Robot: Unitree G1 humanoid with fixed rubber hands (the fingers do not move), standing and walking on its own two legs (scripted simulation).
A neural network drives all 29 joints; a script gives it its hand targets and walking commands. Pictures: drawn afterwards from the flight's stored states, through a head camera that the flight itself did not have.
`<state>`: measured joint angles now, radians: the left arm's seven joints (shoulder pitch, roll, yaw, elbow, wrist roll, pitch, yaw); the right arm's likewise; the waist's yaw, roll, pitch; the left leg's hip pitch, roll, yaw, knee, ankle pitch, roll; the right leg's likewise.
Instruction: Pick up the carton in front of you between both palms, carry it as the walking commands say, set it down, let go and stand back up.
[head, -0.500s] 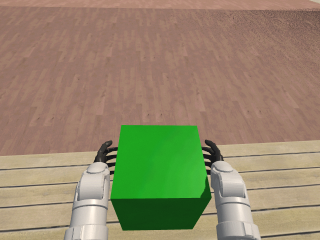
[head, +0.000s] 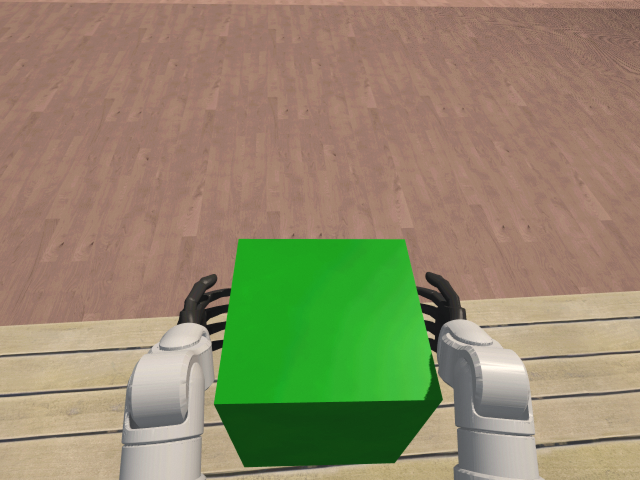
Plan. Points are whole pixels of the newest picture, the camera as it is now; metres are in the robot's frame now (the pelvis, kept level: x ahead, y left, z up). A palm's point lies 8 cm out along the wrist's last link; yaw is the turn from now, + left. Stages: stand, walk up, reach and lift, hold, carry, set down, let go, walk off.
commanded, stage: carry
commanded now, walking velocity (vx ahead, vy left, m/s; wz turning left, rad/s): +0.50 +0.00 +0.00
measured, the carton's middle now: (321, 357) +0.28 +0.00 +0.01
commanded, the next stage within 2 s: none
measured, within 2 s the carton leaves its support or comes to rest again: neither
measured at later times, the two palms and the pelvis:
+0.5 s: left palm (263, 193) +0.56 +0.09 +0.07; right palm (434, 201) +0.55 -0.21 +0.06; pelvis +0.29 -0.05 -0.02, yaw -1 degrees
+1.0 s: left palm (269, 87) +0.92 +0.10 +0.10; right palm (397, 90) +0.90 -0.19 +0.11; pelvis +0.62 -0.03 -0.02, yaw -4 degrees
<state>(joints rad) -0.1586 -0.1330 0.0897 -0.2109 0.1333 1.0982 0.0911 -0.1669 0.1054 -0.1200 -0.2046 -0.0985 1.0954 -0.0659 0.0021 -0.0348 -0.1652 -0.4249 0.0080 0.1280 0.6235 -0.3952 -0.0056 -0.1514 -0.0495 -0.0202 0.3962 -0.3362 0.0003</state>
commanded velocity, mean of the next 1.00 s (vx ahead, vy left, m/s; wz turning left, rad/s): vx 0.50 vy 0.00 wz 0.00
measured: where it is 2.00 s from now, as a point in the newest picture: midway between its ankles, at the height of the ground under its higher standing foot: (325, 241)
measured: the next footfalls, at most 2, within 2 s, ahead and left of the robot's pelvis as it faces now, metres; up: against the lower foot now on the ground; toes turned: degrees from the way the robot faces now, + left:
left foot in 0.06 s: +0.11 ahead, +0.10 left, +0.00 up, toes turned +9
right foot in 0.44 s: +0.41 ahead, -0.14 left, +0.00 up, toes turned -14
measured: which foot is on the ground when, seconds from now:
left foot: up 0.00-0.04, down 0.06-0.46, up 0.48-0.90, down 0.92-1.00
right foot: down 0.00-0.06, up 0.08-0.42, down 0.44-0.94, up 0.96-1.00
